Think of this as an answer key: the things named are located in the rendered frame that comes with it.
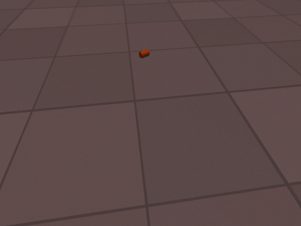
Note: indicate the can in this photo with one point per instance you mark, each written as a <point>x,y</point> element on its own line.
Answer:
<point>144,53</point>

